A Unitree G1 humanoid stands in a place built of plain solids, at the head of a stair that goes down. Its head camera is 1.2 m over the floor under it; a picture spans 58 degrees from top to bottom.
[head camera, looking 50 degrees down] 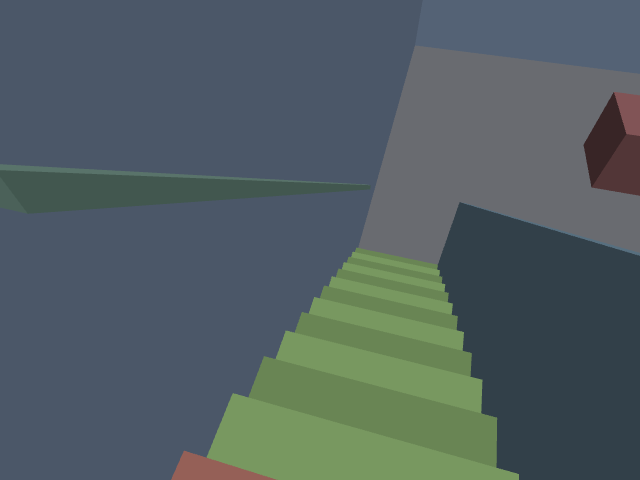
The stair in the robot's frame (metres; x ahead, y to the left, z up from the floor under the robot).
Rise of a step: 0.21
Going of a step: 0.24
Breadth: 0.90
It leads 15 degrees to the right of straight ahead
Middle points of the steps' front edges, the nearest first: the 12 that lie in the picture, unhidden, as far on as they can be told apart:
0.41 -0.15 -0.21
0.64 -0.21 -0.43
0.87 -0.28 -0.64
1.10 -0.34 -0.85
1.32 -0.40 -1.06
1.55 -0.46 -1.28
1.78 -0.53 -1.49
2.01 -0.59 -1.70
2.24 -0.65 -1.92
2.47 -0.71 -2.13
2.70 -0.78 -2.34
2.92 -0.84 -2.56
